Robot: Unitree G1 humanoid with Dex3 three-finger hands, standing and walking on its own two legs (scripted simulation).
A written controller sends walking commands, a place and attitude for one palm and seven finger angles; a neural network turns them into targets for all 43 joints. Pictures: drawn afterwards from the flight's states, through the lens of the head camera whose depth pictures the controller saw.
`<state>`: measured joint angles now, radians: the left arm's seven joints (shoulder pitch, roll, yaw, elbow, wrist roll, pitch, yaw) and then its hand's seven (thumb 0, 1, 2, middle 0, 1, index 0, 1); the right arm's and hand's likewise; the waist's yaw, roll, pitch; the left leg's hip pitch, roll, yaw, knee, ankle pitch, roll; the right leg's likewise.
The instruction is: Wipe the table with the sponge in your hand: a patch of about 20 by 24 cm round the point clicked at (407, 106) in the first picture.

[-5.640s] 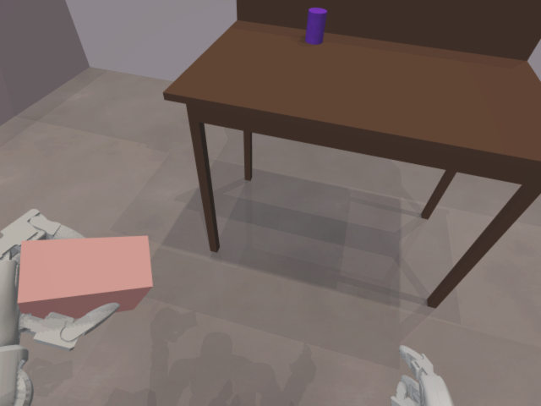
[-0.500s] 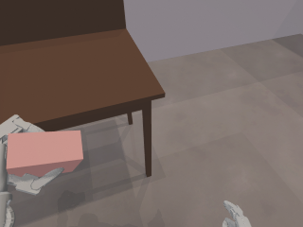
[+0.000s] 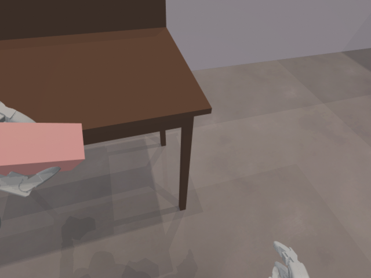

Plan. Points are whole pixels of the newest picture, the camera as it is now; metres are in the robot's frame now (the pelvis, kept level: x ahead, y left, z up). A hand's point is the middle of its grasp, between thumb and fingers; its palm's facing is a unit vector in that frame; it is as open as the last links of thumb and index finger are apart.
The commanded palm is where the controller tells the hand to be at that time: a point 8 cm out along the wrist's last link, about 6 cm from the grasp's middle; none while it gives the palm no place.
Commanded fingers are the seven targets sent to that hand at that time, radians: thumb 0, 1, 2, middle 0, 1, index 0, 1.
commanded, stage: look again from close up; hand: left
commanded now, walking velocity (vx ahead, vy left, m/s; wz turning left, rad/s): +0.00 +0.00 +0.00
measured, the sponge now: (50, 150) +0.25 +0.26 +0.18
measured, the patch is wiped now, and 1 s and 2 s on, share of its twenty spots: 0.00 0.00 0.00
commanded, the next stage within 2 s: shuffle to correct the standing spot in 0.16 s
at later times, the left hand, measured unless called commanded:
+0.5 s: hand (33, 146) +0.27 +0.30 +0.17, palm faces +0.44 -0.84 -0.32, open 9.9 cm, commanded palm +0.21 +0.33 +0.18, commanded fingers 0.00 0.10 1.30 -1.20 -1.60 -1.20 -1.60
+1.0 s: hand (55, 93) +0.40 +0.33 +0.18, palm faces +0.39 -0.81 -0.44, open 9.9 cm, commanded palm +0.35 +0.37 +0.18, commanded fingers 0.00 0.10 1.30 -1.20 -1.60 -1.20 -1.60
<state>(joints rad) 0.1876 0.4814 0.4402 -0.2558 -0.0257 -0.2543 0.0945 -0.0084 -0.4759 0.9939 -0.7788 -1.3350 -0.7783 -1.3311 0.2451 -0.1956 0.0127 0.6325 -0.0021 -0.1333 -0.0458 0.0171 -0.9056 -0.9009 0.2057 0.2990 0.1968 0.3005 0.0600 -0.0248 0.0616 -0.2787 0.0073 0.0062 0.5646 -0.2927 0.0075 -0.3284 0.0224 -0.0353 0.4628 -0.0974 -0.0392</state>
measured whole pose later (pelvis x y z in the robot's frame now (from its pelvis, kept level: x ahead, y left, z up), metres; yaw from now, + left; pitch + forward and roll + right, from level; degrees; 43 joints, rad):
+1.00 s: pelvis +0.19 +0.10 -0.02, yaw -1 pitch -2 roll +1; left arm 0.43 0.41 0.43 -0.58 -0.02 -0.27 0.11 -0.01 -0.47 1.00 -0.77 -1.34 -0.77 -1.34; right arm 0.23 -0.23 -0.04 0.59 0.00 -0.12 -0.02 0.02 -0.91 -0.90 0.21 0.30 0.20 0.30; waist 0.02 -0.05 0.11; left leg -0.39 0.07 0.05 0.66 -0.24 -0.01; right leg -0.28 -0.07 -0.06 0.75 -0.44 0.01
